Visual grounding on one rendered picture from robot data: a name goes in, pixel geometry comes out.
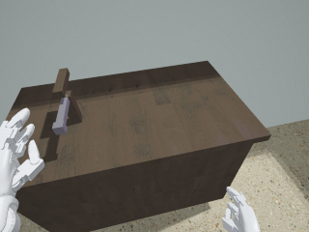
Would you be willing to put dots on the robot right hand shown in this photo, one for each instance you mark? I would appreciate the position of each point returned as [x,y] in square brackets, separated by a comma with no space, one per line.
[245,218]

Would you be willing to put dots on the left robot forearm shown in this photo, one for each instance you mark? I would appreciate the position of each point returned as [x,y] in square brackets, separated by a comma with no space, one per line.
[9,219]

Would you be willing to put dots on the robot left hand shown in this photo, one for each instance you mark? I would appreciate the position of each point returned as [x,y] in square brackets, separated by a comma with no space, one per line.
[12,147]

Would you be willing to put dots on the tap lever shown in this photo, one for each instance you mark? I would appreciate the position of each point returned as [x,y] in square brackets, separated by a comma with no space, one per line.
[60,126]

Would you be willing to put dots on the counter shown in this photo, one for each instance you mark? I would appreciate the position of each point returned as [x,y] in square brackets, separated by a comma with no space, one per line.
[138,144]

